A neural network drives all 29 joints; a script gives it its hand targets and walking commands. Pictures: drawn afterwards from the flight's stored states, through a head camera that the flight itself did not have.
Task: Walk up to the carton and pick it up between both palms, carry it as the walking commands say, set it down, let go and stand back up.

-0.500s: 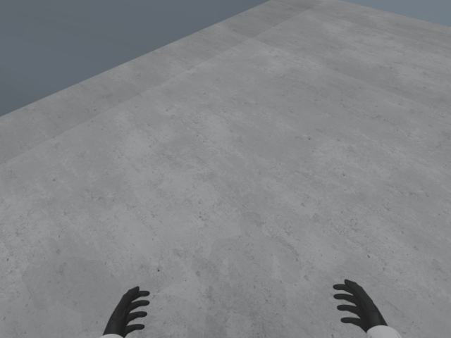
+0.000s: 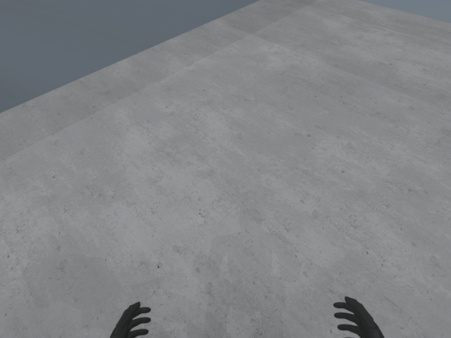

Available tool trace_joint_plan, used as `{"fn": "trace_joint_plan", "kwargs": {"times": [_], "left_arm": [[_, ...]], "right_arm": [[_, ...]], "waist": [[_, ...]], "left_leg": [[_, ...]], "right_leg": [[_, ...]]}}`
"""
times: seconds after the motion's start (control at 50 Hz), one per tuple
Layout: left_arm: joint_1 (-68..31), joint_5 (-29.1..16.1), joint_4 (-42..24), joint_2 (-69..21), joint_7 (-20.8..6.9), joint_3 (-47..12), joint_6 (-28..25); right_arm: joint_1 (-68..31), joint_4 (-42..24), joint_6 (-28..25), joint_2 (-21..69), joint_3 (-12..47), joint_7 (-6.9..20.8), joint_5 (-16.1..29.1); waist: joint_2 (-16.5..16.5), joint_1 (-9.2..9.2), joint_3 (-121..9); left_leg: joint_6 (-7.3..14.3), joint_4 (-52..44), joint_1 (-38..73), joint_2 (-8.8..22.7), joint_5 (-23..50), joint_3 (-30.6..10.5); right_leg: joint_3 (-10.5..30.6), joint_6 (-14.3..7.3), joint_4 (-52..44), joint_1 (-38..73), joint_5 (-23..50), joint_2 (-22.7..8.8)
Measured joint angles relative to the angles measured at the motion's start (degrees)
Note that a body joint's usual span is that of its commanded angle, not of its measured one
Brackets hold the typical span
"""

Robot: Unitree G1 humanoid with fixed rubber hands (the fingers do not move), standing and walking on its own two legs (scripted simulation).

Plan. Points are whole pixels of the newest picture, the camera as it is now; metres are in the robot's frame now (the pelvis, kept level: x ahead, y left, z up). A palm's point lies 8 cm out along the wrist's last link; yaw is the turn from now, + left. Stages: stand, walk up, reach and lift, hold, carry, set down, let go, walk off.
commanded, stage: stand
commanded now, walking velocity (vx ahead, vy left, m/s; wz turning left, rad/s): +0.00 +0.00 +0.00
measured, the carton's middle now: out of the picture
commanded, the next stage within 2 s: walk up in 1.34 s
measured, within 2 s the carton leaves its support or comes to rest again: neither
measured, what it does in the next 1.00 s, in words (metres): stands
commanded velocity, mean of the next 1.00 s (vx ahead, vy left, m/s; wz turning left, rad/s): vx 0.00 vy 0.00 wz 0.00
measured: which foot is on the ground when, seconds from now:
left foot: down 0.00-1.00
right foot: down 0.00-1.00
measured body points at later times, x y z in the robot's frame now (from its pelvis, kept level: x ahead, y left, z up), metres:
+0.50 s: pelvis +0.00 +0.00 +0.00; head +0.01 +0.00 +0.45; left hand +0.13 +0.23 -0.11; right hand +0.13 -0.23 -0.11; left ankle +0.00 +0.12 -0.72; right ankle +0.00 -0.12 -0.72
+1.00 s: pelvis +0.00 +0.00 +0.01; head +0.01 +0.00 +0.46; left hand +0.11 +0.23 -0.12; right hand +0.11 -0.23 -0.12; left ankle +0.00 +0.12 -0.72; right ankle +0.00 -0.12 -0.72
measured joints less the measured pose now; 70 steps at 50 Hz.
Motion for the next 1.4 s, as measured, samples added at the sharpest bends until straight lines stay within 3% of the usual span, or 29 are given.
{"fn": "trace_joint_plan", "kwargs": {"times": [0.9,1.4], "left_arm": [[1.20,-0.18,4.27,-0.63,0.55,1.48,-0.17],[2.12,-0.43,10.66,-0.69,1.21,2.09,-0.44]], "right_arm": [[1.01,4.13,-0.20,0.53,-1.28,-0.57,0.20],[1.97,10.56,-0.45,0.59,-1.98,-1.22,0.50]], "waist": [[0.02,0.02,0.44],[0.01,0.04,1.14]], "left_leg": [[0.08,-2.95,1.91,-0.03,1.49,-0.04],[0.11,-6.38,4.23,-0.06,3.21,-0.03]], "right_leg": [[-0.03,-0.03,-3.01,1.96,1.50,-0.01],[-0.01,-0.05,-6.37,4.24,3.19,-0.04]]}}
